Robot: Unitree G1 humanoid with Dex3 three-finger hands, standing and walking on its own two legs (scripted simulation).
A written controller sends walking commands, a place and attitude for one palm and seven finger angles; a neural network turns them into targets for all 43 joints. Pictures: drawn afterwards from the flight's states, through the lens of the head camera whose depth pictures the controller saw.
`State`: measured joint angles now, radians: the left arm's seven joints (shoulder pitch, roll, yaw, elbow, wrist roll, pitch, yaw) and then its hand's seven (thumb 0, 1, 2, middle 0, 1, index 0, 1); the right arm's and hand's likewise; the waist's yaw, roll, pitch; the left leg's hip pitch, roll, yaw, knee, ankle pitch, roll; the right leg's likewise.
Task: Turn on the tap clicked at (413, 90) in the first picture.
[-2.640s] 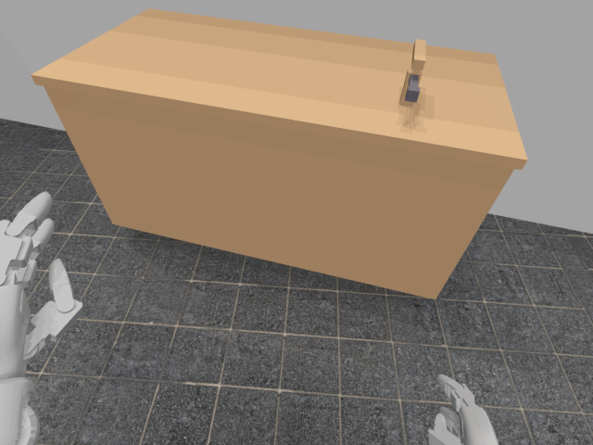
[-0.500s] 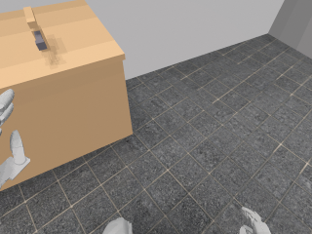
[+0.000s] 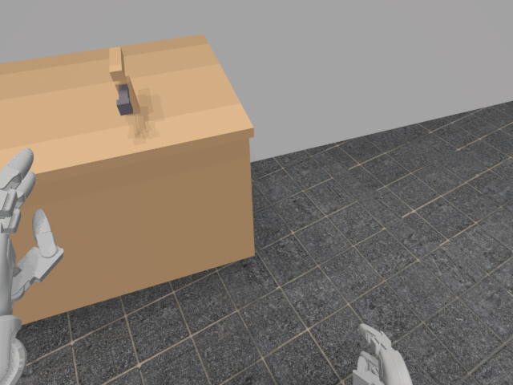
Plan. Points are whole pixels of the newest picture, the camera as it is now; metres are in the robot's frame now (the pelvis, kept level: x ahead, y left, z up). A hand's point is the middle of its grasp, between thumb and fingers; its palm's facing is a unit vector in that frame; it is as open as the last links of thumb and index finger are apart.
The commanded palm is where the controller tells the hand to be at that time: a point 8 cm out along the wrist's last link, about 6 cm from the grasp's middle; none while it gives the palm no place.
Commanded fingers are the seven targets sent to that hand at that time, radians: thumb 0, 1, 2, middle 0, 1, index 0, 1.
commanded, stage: take the last steps up to it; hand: left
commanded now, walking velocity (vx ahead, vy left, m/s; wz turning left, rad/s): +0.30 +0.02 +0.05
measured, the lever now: (124, 106) +0.66 +0.37 +0.08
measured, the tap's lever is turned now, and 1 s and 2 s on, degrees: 0 0 0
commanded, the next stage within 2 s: come to a stop and stand still in 0.82 s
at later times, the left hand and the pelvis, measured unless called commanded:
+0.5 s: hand (119, 164) +0.35 +0.22 +0.19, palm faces +0.38 -0.79 -0.48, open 7.4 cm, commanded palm +0.29 +0.27 +0.19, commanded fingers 0.00 0.90 0.90 -0.20 -0.30 -0.20 -0.30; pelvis +0.13 -0.01 +0.01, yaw +0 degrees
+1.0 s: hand (143, 116) +0.46 +0.23 +0.19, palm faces +0.44 -0.82 -0.37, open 7.4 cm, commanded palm +0.39 +0.26 +0.19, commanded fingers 0.00 0.90 0.90 -0.20 -0.30 -0.20 -0.30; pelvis +0.24 -0.02 +0.01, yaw +1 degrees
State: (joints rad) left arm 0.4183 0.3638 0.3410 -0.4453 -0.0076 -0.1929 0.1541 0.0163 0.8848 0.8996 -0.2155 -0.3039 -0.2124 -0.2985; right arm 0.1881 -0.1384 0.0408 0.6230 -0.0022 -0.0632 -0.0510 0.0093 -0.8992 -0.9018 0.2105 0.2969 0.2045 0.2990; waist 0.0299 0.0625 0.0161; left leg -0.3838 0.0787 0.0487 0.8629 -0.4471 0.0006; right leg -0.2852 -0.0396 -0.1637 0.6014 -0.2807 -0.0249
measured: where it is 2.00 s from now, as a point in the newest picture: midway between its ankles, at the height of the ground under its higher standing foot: outside the picture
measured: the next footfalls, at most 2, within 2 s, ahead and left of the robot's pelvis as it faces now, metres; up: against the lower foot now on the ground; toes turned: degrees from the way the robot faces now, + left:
left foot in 0.22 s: +0.15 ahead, +0.14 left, +0.00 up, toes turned +10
right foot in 0.54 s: +0.24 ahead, -0.13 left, +0.00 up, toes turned -9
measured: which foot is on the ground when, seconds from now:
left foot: up 0.00-0.20, down 0.22-0.54, up 0.56-0.84, down 0.86-1.00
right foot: down 0.00-0.24, up 0.26-0.52, down 0.54-0.88, up 0.90-1.00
